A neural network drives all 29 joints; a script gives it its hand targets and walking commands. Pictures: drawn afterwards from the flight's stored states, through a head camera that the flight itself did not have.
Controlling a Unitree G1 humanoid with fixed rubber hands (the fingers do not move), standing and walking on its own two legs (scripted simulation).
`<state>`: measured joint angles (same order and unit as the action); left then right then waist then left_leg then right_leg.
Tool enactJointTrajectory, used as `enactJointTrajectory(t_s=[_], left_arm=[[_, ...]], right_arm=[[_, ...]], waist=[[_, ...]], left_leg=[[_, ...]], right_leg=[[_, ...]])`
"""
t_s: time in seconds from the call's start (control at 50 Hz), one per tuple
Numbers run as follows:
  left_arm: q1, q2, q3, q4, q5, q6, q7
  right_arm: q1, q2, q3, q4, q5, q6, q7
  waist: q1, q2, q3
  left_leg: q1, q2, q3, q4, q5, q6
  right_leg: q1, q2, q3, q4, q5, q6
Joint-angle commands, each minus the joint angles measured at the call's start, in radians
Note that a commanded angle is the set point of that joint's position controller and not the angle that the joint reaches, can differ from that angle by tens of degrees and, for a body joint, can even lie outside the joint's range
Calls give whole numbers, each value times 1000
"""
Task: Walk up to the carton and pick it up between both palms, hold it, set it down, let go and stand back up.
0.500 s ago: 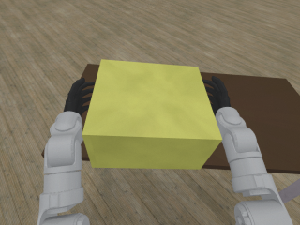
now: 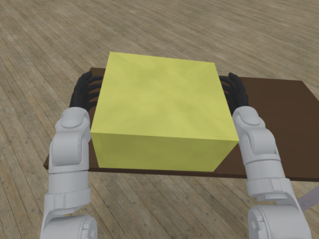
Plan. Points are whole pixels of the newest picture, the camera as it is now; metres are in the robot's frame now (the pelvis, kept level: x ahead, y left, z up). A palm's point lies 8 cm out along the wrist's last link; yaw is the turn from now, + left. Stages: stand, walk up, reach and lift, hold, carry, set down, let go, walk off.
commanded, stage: hold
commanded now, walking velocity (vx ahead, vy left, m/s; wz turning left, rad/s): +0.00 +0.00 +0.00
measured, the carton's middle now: (161, 111) +0.37 +0.00 +0.15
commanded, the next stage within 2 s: none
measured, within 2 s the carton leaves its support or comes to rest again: neither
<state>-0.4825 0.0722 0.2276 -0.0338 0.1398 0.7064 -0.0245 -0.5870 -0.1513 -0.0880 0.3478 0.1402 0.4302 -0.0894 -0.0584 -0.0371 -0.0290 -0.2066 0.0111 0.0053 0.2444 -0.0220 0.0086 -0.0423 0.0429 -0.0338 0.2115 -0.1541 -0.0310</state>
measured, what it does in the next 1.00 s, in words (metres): stands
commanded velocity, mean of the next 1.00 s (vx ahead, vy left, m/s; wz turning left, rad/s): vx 0.00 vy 0.00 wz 0.00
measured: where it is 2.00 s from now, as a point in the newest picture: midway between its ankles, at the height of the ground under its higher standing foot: outside the picture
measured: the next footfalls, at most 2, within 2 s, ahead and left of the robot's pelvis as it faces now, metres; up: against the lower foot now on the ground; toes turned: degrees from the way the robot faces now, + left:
none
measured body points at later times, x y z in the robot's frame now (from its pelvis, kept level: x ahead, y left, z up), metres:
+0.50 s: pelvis +0.00 -0.01 +0.00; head -0.02 +0.02 +0.45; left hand +0.36 +0.18 +0.17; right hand +0.38 -0.19 +0.17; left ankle +0.07 +0.11 -0.75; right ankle -0.02 -0.10 -0.75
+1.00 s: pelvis +0.00 +0.00 +0.00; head -0.02 +0.02 +0.45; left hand +0.37 +0.18 +0.17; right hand +0.38 -0.19 +0.17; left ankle +0.07 +0.11 -0.75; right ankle -0.02 -0.10 -0.75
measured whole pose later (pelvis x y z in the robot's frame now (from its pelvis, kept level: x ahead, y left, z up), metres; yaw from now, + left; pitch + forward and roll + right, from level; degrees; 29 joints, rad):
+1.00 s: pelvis +0.00 +0.00 +0.00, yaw -1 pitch -3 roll -1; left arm -0.48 0.06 0.25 -0.03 0.17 0.71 -0.05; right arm -0.59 -0.15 -0.07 0.39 0.16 0.42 -0.10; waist -0.06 -0.05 -0.01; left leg -0.17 0.02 0.01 0.24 -0.03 0.00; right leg -0.01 0.04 -0.03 0.22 -0.16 -0.04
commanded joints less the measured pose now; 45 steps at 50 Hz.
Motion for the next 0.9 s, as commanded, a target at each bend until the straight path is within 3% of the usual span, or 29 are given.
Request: enactJointTrajectory(t_s=[0.0,0.14,0.28,0.5,0.88], left_arm=[[-540,-359,-372,-154,-74,-43,-114],[-507,-355,-360,-248,-48,-36,-136],[-539,-363,-413,-278,-82,-50,-117],[-568,-353,-380,-173,-86,-59,-126],[-588,-362,-394,-184,-84,-72,-112]], right_arm=[[-618,340,303,-235,75,-52,105],[-604,340,348,-310,138,-54,91],[-618,348,358,-354,133,-70,94],[-639,367,322,-272,91,-69,86],[-657,368,313,-258,85,-83,96]], waist=[[-2,48,-408],[6,52,-428],[-4,65,-429],[-8,44,-400],[-3,69,-425]], left_leg=[[514,-7,-12,44,101,-11],[546,-29,-6,55,237,-19],[570,-23,-1,57,201,-25],[493,-19,0,33,71,-1],[508,-13,0,39,84,-4]], right_leg=[[-160,-9,-33,-63,210,76],[-74,0,-29,-29,428,88],[-126,4,-32,-43,361,82],[-137,-7,-28,-49,256,87],[-151,0,-37,-48,222,79]])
